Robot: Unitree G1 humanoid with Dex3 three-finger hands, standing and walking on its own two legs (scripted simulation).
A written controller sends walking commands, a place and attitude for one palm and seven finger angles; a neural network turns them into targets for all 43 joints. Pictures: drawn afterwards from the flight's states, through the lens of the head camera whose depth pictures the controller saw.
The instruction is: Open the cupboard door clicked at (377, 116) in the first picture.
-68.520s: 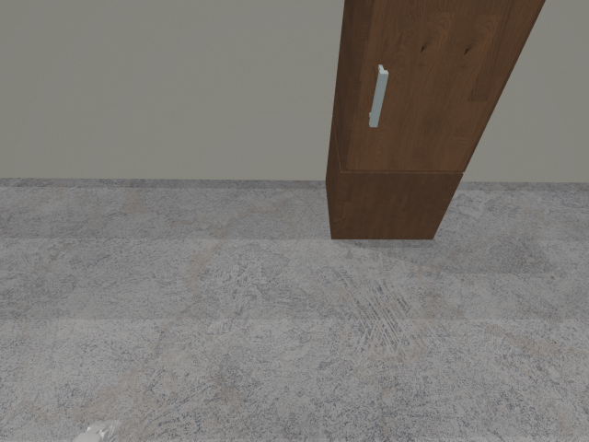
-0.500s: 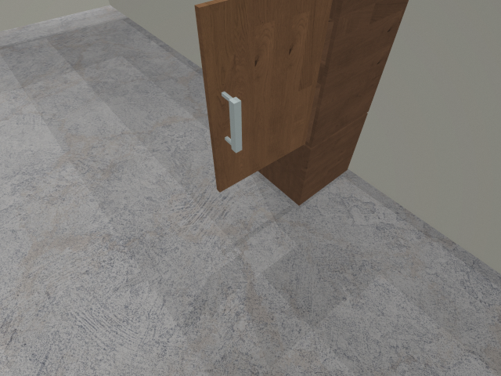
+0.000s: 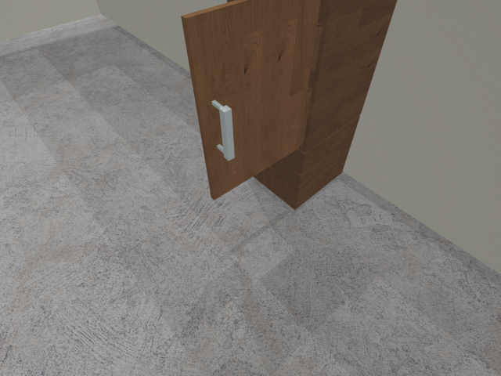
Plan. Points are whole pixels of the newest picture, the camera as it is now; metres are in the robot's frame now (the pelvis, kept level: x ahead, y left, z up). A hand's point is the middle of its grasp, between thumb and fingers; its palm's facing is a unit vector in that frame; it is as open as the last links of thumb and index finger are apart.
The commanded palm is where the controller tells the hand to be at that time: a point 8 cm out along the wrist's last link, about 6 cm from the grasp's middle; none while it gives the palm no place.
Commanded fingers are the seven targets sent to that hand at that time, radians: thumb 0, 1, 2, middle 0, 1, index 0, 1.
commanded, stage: let the arm hang, fingers relaxed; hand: left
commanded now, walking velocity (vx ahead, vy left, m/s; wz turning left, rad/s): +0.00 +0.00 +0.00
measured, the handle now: (222, 131) +0.72 +0.12 -0.05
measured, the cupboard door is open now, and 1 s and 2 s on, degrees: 88 88 88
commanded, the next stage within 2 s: look to check the result in 0.06 s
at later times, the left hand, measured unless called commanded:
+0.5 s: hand out of the picture +0.09 +0.22 -0.15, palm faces +0.01 -0.94 -0.33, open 7.4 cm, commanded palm none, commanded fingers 0.00 0.90 0.90 -0.20 -0.30 -0.20 -0.30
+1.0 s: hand out of the picture +0.11 +0.21 -0.15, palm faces -0.01 -0.94 -0.33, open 7.4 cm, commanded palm none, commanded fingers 0.00 0.90 0.90 -0.20 -0.30 -0.20 -0.30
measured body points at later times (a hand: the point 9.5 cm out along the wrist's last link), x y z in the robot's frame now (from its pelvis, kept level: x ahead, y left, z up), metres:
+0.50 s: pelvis +0.02 -0.02 +0.00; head +0.04 -0.03 +0.45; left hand +0.09 +0.27 -0.13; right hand +0.09 -0.29 -0.15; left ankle +0.00 +0.11 -0.75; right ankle +0.03 -0.10 -0.75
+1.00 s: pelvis +0.03 -0.03 +0.00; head +0.05 -0.04 +0.45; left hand +0.11 +0.26 -0.13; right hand +0.08 -0.31 -0.15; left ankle +0.00 +0.11 -0.75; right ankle +0.03 -0.10 -0.75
